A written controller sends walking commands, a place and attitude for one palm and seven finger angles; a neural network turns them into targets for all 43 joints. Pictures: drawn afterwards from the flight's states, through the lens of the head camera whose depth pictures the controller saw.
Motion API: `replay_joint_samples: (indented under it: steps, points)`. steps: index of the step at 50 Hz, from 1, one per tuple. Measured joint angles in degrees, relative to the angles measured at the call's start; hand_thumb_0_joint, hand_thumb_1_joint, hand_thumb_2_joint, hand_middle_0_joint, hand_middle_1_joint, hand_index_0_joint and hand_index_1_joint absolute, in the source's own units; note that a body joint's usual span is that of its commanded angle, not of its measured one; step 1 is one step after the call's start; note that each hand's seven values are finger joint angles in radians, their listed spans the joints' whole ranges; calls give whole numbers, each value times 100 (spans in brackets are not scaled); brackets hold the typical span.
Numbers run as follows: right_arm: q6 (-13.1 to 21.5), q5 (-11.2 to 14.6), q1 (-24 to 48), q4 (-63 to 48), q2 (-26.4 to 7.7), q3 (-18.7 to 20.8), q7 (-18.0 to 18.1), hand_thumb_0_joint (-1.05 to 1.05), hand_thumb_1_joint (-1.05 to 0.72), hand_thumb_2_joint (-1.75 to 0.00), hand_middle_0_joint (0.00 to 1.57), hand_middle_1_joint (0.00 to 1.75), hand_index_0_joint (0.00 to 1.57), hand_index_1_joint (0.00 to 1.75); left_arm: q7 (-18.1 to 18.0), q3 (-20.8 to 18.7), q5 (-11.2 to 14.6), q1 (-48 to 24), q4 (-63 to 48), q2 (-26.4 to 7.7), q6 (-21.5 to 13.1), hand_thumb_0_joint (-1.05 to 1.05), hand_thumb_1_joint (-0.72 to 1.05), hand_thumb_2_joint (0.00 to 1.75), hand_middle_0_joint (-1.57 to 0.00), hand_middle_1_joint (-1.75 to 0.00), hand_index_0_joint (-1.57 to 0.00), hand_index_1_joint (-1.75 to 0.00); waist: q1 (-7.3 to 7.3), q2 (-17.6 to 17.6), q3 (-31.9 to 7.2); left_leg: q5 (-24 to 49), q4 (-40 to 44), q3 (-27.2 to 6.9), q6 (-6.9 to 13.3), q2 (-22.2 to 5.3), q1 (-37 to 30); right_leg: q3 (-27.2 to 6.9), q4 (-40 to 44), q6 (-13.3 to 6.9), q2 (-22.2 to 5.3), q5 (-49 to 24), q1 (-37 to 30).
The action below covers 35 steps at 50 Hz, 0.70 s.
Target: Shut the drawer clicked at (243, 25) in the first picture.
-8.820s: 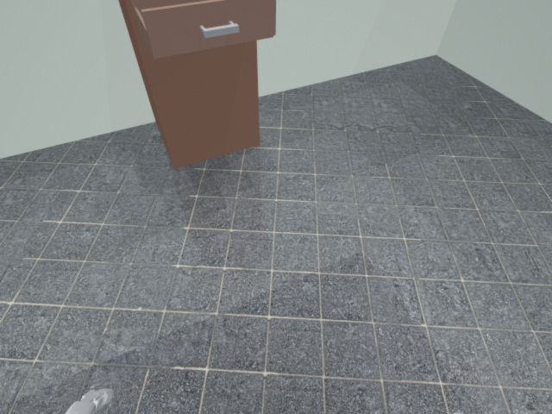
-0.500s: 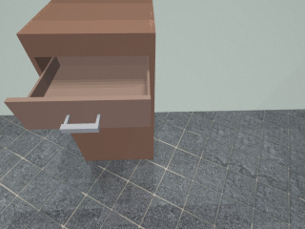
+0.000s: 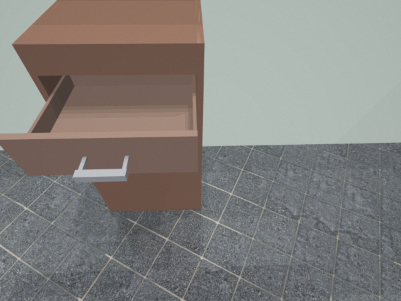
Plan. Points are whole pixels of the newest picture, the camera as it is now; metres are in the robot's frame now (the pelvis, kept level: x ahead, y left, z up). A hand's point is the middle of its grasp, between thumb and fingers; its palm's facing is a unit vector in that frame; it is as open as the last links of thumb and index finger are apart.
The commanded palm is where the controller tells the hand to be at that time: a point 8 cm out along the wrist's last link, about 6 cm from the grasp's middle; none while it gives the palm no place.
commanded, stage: come to a stop and stand still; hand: left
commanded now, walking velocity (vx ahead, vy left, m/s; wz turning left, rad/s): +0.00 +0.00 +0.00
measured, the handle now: (103, 168) +0.39 +0.26 +0.00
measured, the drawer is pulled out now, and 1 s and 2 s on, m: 0.25 0.25 0.25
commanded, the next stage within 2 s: look again from close up in 0.06 s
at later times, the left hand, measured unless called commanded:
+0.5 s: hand out of the picture +0.01 +0.19 -0.18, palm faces +0.02 -0.98 -0.21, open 7.3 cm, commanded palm none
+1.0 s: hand out of the picture -0.06 +0.19 -0.20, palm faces +0.12 -0.98 -0.14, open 7.4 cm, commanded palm none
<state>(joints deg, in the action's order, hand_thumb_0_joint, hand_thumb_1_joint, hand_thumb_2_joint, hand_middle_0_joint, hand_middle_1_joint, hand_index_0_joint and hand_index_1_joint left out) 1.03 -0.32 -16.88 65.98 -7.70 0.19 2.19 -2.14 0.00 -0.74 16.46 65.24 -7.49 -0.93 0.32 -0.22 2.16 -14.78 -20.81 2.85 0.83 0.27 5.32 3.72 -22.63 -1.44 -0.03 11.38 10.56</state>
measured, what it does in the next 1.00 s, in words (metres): stands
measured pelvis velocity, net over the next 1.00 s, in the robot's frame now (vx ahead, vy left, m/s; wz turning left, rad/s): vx -0.02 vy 0.03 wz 0.06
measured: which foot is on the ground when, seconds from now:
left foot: down 0.00-1.00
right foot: down 0.00-1.00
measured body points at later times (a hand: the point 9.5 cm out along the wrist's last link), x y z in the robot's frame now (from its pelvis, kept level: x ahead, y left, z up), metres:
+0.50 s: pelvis -0.02 +0.02 -0.01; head -0.03 +0.01 +0.44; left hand +0.01 +0.24 -0.16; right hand +0.00 -0.21 -0.17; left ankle -0.04 +0.11 -0.74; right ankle +0.01 -0.10 -0.74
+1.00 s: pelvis -0.02 +0.03 -0.02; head -0.01 +0.05 +0.43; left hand -0.06 +0.24 -0.18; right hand -0.05 -0.19 -0.17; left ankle -0.04 +0.11 -0.74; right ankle +0.01 -0.10 -0.74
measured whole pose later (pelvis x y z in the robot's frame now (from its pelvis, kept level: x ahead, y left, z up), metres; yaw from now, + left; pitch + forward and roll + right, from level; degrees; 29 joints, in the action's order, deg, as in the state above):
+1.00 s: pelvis -0.02 +0.03 -0.02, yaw +4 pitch -1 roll -2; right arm -0.8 -1.4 -22.0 63.6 -7.9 0.2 0.6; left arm -1.3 -1.1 -1.3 21.9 61.8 -7.4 -0.5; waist 0.2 0.6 1.1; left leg -21.7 -35.6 1.8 3.3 1.4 14.0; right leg 6.1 -31.6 -0.2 -2.7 15.0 15.3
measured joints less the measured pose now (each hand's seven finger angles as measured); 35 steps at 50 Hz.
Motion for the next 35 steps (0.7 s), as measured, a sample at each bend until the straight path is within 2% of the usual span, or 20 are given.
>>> replay_joint_samples:
  steps: [8, 10, 13, 16, 23, 35]
  points:
    - [7, -3, 64, 10, -86, 1, -1, 1, -91, -90, 20, 30, 20, 29, 11, -14, 6, -115, -31, -96, -5, 0, 91, 89, -20, -30, -20, -30, -8, -18, 11, -24, 37, -20, -8, -8, -83, 18, 31, -4, 9, 34, -87]
    - [-22, 7, 126, -117, -157, -11, -36, 1, -91, -90, 20, 30, 20, 29, -79, 20, -15, -144, -70, -88, -92, 0, 91, 89, -20, -30, -20, -30, -6, -93, 31, -145, -302, -14, -25, -70, 144, 27, -59, 1, 56, 37, 28]
    - [2, -7, 213, -412, -220, 14, -37, 1, -91, -90, 20, 30, 20, 29, -104, 70, 10, -155, -157, -90, -115, 0, 91, 89, -20, -30, -20, -30, -92, -137, 97, -291, -597, 15, 38, -54, 297, 1, -356, 10, 28, 132, 196]
    - [0, -24, 196, -522, -226, 6, -37, 1, -91, -90, 20, 30, 20, 29, -77, 93, 14, -153, -180, -105, -34, 0, 91, 89, -20, -30, -20, -30, -124, -144, 0, -330, -699, 15, 64, 3, 282, -6, -519, 40, -36, 221, 202]
    - [-59, -46, 105, -493, -215, -51, -81, 1, -93, -90, 20, 30, 20, 29, -19, 97, 1, -143, -301, -170, 24, 0, 92, 89, -20, -30, -20, -30, -67, -76, -150, -247, -643, 40, 128, 92, 196, -36, -518, 104, -123, 165, 139]
    - [-56, -41, -172, -266, -73, -118, -131, 1, -91, -90, 20, 30, 20, 29, 29, 109, 3, 78, -275, -109, 57, 0, 92, 89, -20, -30, -20, -30, -47, 30, -44, 35, -383, 57, 208, 202, 275, -57, -296, 167, -221, -97, 226]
